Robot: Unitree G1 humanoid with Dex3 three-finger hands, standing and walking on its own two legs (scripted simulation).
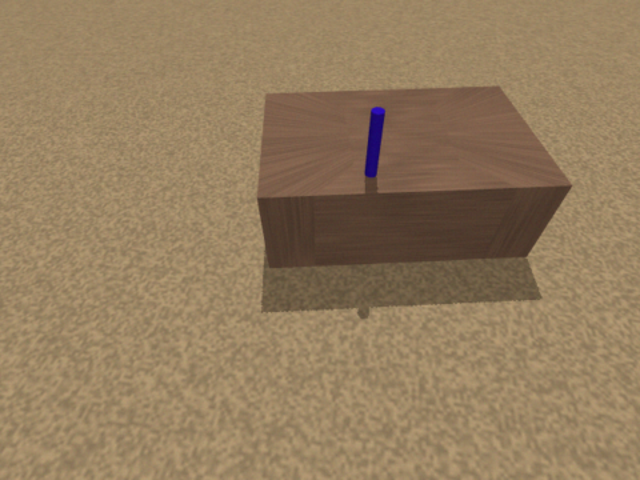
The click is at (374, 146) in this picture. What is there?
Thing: slim round
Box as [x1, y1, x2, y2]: [365, 107, 384, 177]
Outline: 380,107 374,107 371,109 365,165 365,174 370,177 376,174 384,110
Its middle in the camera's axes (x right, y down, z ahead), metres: +0.18 -0.31 +1.26
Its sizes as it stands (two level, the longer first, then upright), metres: 0.042 0.042 0.245
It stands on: a support 0.39 m high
